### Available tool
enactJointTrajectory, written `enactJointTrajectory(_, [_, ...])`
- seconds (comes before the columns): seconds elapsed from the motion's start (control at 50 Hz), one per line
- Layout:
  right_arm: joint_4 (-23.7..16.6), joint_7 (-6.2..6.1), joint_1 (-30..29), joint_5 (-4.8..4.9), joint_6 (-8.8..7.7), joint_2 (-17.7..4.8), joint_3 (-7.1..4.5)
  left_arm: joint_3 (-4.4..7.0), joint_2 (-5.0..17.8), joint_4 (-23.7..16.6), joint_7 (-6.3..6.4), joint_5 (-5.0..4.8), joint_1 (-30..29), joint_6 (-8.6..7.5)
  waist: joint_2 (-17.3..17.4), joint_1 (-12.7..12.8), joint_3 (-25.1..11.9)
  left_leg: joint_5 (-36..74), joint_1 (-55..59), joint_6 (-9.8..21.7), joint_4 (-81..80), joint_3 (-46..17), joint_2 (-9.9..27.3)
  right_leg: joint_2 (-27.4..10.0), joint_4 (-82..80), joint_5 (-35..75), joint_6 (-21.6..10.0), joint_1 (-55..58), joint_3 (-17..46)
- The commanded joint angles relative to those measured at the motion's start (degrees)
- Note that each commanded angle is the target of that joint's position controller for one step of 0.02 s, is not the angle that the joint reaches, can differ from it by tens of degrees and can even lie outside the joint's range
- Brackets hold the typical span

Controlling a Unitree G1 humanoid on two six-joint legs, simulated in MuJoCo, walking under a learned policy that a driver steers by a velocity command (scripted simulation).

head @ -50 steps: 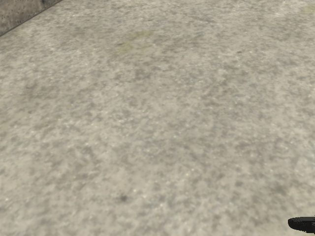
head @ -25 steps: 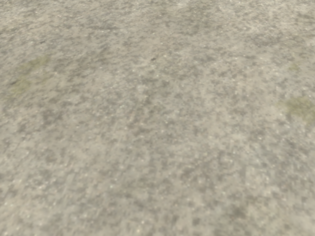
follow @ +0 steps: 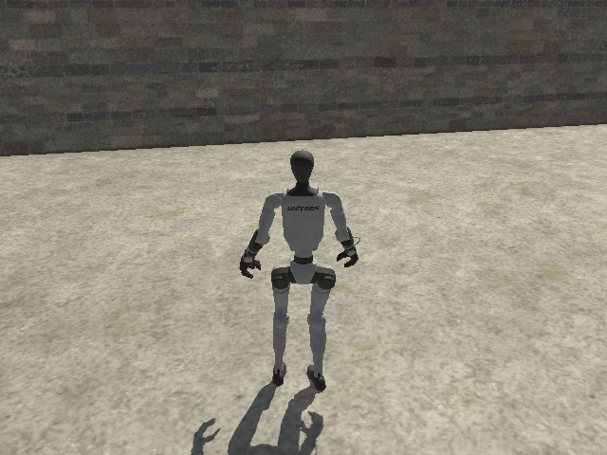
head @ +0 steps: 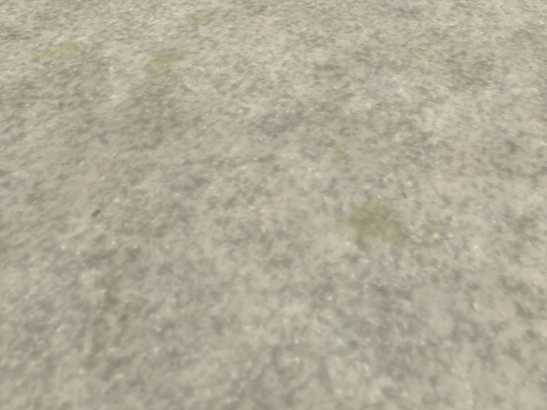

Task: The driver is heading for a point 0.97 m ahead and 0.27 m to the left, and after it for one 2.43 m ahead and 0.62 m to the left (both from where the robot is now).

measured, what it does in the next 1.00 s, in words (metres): walks ahead, turning left: right foot, then left foot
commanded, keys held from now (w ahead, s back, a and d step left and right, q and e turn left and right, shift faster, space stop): w+q+shift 1.00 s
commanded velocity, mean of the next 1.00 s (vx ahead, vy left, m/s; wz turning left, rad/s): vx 0.96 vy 0.00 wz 0.57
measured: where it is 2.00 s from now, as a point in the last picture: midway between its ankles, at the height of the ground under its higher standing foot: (183, 227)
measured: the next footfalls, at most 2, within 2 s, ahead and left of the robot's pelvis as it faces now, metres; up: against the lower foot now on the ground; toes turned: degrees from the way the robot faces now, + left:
right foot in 0.32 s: +0.28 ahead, -0.15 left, +0.00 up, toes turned +4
left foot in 0.76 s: +0.67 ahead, +0.14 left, +0.00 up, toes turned +27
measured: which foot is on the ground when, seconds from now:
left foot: down 0.00-0.32, up 0.34-0.74, down 0.76-1.00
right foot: up 0.00-0.30, down 0.32-0.74, up 0.76-1.00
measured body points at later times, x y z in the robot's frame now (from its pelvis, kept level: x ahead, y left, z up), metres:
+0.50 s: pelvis +0.30 -0.03 +0.01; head +0.31 -0.03 +0.46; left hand +0.35 +0.26 -0.10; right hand +0.42 -0.30 -0.11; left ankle +0.26 +0.09 -0.64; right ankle +0.24 -0.15 -0.73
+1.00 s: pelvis +0.70 +0.14 +0.00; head +0.73 +0.15 +0.45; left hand +0.76 +0.45 -0.06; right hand +0.87 -0.11 -0.12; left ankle +0.64 +0.12 -0.73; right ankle +0.93 +0.05 -0.66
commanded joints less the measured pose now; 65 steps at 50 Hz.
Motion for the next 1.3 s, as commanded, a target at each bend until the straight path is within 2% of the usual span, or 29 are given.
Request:
enactJointTrajectory(0.02, [-0.26, -1.14, 12.28, -3.0, -1.64, -15.67, -4.76, -2.57, -1.49, -9.43, 0.43, -0.05, -9.01, -3.27, 16.21, -7.1, -2.96, -34.89, 28.72, 10.5, -19.97, -39.54, 25.53, -3.72, 21.9, -7.79, 0.25, -34.35, -3.9])
enactJointTrajectory(0.06, [-0.28, 0.37, 9.27, -1.77, -2.02, -9.1, -3.45, -2.22, 2.03, -8.07, -0.09, 1.76, -9.0, -3.49, 4.21, -4.59, 0.92, -30.52, 22.95, 11.78, -17.51, -33.3, 21.37, -7.44, 27.34, -0.49, 0.82, -33.06, -1.88])
enactJointTrajectory(0.14, [3.38, 1.5, 13.87, -0.01, -2.8, -8.19, -3.09, -2.85, 3.18, -8.23, -2.06, 3.63, -11.38, -3.07, 8.94, -4.88, 3.61, -19.14, 17.86, 11.86, -20.16, -19.17, 11.69, -9.9, 21.28, 5.13, 4.19, -27.87, -8.01])
enactJointTrajectory(0.22, [4.26, 2.18, 13.25, -0.3, -2.19, -10.13, -4.35, -5.04, 0.12, -10.07, -2.86, 1.43, -17.71, -3.88, 10.35, -5.78, 5.75, -6.01, 6.25, 11.88, -21.52, -12.66, 7.63, -8.89, 2.52, 5.23, 6.41, -8.97, -13.55])
enactJointTrajectory(0.3, [6.18, 2.88, 14.2, 0.8, -2.21, -10.53, -5.02, -3.17, 4.01, -5.66, 0.11, 1.64, -5.49, -4.77, 6.65, 0.9, 0.54, 14.87, -0.26, 10.55, -7.35, -9.74, 6.23, -6.83, -7.29, 8.21, 4.07, 19.3, -14.27])
enactJointTrajectory(0.32, [5.5, 3.05, 12.13, 1.32, -2.97, -9.52, -4.73, -1.91, 6.83, -3.65, 1.44, 2.79, 4.46, -5.33, 3.19, 7.04, -5.55, 13.47, -8.41, 9.24, 7.87, -6.72, 2.56, -12.68, -6.68, 4.69, 2.41, 33.4, -9.21])
enactJointTrajectory(0.34, [2.43, 2.7, 11.17, 2.12, -3.69, -3.14, -3.1, -0.42, 12.66, -2.78, 2.62, 4.49, 14.79, -5.56, -11.1, 10.75, -14.83, -12.42, -21.34, 7.76, 28.67, -2.13, -1.6, -30.77, -12.7, -19.47, -0.14, 46.96, 11.96])
enactJointTrajectory(0.36, [0.23, 2.26, 10.06, 2.52, -3.13, -3.78, -2.97, 0.06, 14.41, -2.71, 3.07, 3.83, 13.85, -4.99, -13.66, 9.18, -14.93, -14.64, -28.75, 8.33, 39.45, -2.01, -2.8, -36.78, -21.42, -30.8, -2.96, 40.88, 31.25])
enactJointTrajectory(0.38, [0.88, 2.14, 7.67, 1.37, -2.06, -5.29, -3.31, -1.1, 9.46, -2.83, 3.14, 3.51, 8.17, -4.88, -7.54, 6.08, -6.18, -9.81, -31.73, 8.64, 44.33, -2.81, 1.08, -34.71, -20.33, -27.48, -3.09, 34.38, 25.23])
enactJointTrajectory(0.42, [2.52, 3.57, 7.78, 0.29, -0.93, -4.73, -3.28, -2.63, 3.44, -2.08, 2.71, 2.73, 3.58, -5.11, -4.77, 2.12, 0.71, -5.25, -28.69, 7.31, 41.72, -1.28, 4.14, -28.94, -22.44, -12.96, -1.65, 24.36, 10.07])
enactJointTrajectory(0.5, [0.94, 5.4, 2.99, -0.84, 1.69, -2.21, -2.54, -3.12, 1.07, 2.03, 2.48, 1.06, 5.22, -6.85, -5.63, -0.8, 7.72, -0.37, -31.55, 5.54, 41.82, -0.55, 6.35, -26.43, -26.8, 7.56, -1.04, 19.16, -4.29])
enactJointTrajectory(0.62, [-4.1, 7.46, -8.82, -0.63, 1.75, -1.89, -0.58, -2.78, 2.58, 6.21, 2.92, 1.09, 3.99, -8.11, -2.05, -2.99, 12.28, 12.11, -19.47, 8.88, 20.48, 9.03, 4.42, -22.18, -32.36, 31.68, 1.85, 13.09, -24.73])
enactJointTrajectory(0.66, [-3.87, 7.24, -8.66, -0.29, 1.8, -2.25, -0.4, -2.2, 5.82, 7.38, 3.35, 1.07, 6.58, -7.93, -2.19, -3.63, 9.13, 11.6, -10.38, 11.59, 16.24, 14.22, -0.88, -22.37, -26.19, 62.02, 2.7, 17.34, -27.02])
enactJointTrajectory(0.72, [1.87, 5.44, 13.55, 0.04, 1.66, -8.08, -2.85, -0.46, 11.86, 5.97, 4.18, 2.03, 3.15, -5.19, -5.8, -15.73, -4.69, 1.89, 13.72, 15.19, 14.85, 12.83, -6.55, -25.34, 5.86, 83.8, 2.32, 18.69, -25.63])
enactJointTrajectory(0.74, [5.65, 4.1, 24.07, -0.32, 1.67, -11.47, -4.74, -0.56, 11.27, 5.29, 3.88, 2.33, 2.04, -4.77, -2.45, -19.53, -9.33, -0.1, 29.89, 16.64, 9.83, 8.45, -6.9, -23.08, 25.16, 68.7, 2.82, 9.0, -25.32])
enactJointTrajectory(0.76, [5.77, 2.7, 19.18, 0.88, 2.51, -15.6, -6.38, -2.43, 3.38, 4.27, 2.54, 2.89, 1.71, -5.19, 12.3, -13.36, -4.56, -4.21, 35.62, 18.17, 6.66, -5.18, 0.8, -11.39, 48.45, 1.8, 4.76, -9.25, -24.33])
enactJointTrajectory(0.78, [1.88, 2.72, 14.9, -1.0, 3.1, -22.34, -7.27, -3.47, 2.61, -2.96, 2.31, 1.09, 6.32, -6.38, 19.05, -7.2, -16.07, -8.35, 50.47, 30.44, -4.96, -40.01, 14.43, -6.83, 64.27, -9.52, 6.77, -29.16, -13.05])
enactJointTrajectory(0.8, [1.07, 2.02, 16.33, -0.33, 3.34, -19.27, -7.32, -3.47, 6.18, -3.47, 2.4, 1.93, -0.48, -7.77, 5.32, -10.94, -15.51, -14.6, 47.44, 28.75, -12.6, -44.04, 14.5, -10.43, 60.83, -2.56, 5.86, -32.15, -6.45])
enactJointTrajectory(0.82, [2.76, 1.39, 15.04, -0.09, 2.85, -16.48, -6.64, -3.85, 5.82, -3.44, 2.42, 1.57, -1.69, -8.39, 1.18, -7.87, -5.53, -13.05, 36.63, 26.15, -15.34, -40.56, 13.44, -12.98, 54.03, 0.03, 5.58, -31.17, -6.49])
enactJointTrajectory(0.86, [3.17, 0.75, 11.22, -0.01, 0.93, -13.28, -5.49, -4.69, 4.29, -2.78, 2.7, 3.42, -1.97, -7.05, -3.84, -2.4, 1.93, -3.08, 18.89, 23.14, -15.24, -30.04, 8.09, -16.69, 44.12, -0.77, 6.46, -22.96, -6.6])
enactJointTrajectory(0.92, [3.34, 1.3, 10.22, 0.72, -1.07, -10.65, -4.21, -5.13, 3.04, -3.15, 2.43, 4.23, -2.25, -3.59, -3.27, 0.75, 5.73, 1.76, 3.74, 22.81, -17.92, -21.97, 2.92, -18.51, 32.47, -3.3, 8.87, -16.32, -8.49])
enactJointTrajectory(1.06, [4.85, 2.06, 14.5, 1.49, -2.06, -12.23, -5.42, -6.43, 1.01, -8.71, 1.13, 1.33, -18.85, -4.13, 2.45, -6.25, 6.21, 20.69, 5.61, 16.54, -17.87, -19.75, -0.26, -13.4, 1.94, 25.81, 8.0, -6.73, -11.65])
enactJointTrajectory(1.12, [8.03, 0.86, 18.68, 1.4, -2.08, -11.51, -4.98, -5.93, 1.65, -6.51, 1.83, 2.79, -15.09, -5.3, 1.86, -6.83, 3.46, 46.26, 18.94, 12.38, -9.47, -16.47, 0.88, -9.06, -6.63, 26.49, 4.5, -2.13, -14.83])
enactJointTrajectory(1.16, [8.63, 0.44, 16.59, 0.62, -2.37, -13.17, -5.06, -4.17, 4.83, -1.63, 2.93, 2.58, -0.44, -6.44, 4.39, 0.99, -3.03, 56.93, 23.7, 8.67, 7.65, -13.76, 0.87, -8.02, -10.72, 28.01, 2.04, 9.78, -15.12])
enactJointTrajectory(1.18, [7.75, 0.32, 14.51, 0.46, -2.59, -11.05, -4.59, -3.32, 7.48, 0.9, 3.54, 2.67, 8.64, -6.96, 4.36, 5.47, -7.19, 45.56, 16.98, 7.27, 21.06, -11.87, -1.68, -13.79, -8.5, 33.16, 0.59, 21.3, -11.24])
enactJointTrajectory(1.2, [7.01, -0.02, 23.51, 2.06, -2.29, -2.65, -3.03, -2.07, 12.3, 2.03, 3.25, 3.64, 13.17, -7.1, -14.47, 1.06, -17.33, -9.89, 0.18, 3.53, 48.11, -5.79, -10.6, -33.92, 1.78, 70.49, -9.99, 41.34, 10.69])
enactJointTrajectory(1.22, [8.31, -0.45, 26.01, 2.21, -2.13, -6.18, -2.83, -1.13, 11.66, 3.95, 1.79, 1.39, 16.37, -6.31, -14.94, 3.19, -26.97, -20.26, -9.88, 3.17, 58.45, -7.59, -14.37, -36.18, -3.24, 72.63, -15.63, 49.24, 28.05])
enactJointTrajectory(1.24, [7.46, -0.49, 18.52, 1.06, -1.98, -7.42, -2.6, -1.48, 8.05, 2.46, 1.66, 0.16, 9.9, -5.95, -6.41, 2.2, -20.06, -13.91, -12.73, 3.06, 56.16, -8.74, -9.26, -32.02, -6.63, 65.41, -13.69, 41.92, 20.04])
enactJointTrajectory(1.3, [2.83, 0.97, 4.92, -2.15, -0.82, -6.53, -1.68, -2.97, 2.57, 5.63, 1.99, -1.02, 6.06, -5.54, -0.78, 0.08, -3.45, -10.87, -13.79, 2.3, 42.94, -2.47, -3.15, -22.39, -12.57, 61.45, -9.1, 23.32, 9.22])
